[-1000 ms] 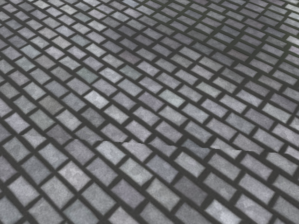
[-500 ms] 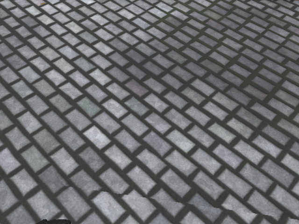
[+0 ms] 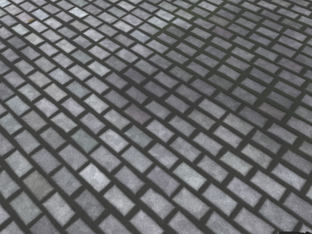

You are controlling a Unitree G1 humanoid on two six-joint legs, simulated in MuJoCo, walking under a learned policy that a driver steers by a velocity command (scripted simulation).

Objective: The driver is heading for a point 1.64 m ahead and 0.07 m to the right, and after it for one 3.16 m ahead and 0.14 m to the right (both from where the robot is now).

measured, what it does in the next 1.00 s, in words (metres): steps on the spot: left foot, then right foot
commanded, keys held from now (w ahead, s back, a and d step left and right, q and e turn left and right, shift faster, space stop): e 0.14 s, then no key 0.86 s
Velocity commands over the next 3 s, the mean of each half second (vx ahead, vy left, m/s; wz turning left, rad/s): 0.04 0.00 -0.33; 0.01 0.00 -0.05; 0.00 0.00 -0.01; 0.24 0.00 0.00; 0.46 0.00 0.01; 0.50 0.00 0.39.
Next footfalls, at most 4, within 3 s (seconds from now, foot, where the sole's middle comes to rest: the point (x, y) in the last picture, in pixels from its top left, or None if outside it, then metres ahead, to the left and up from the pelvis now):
0.08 left None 0.12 0.12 -0.78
0.44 right None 0.04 -0.13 -0.78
2.34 right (217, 232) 0.48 -0.18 -0.81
2.86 left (182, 158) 0.83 -0.04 -0.81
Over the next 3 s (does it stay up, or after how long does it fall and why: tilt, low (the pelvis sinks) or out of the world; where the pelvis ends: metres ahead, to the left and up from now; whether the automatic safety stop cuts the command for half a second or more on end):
stays up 0.73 -0.09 -0.04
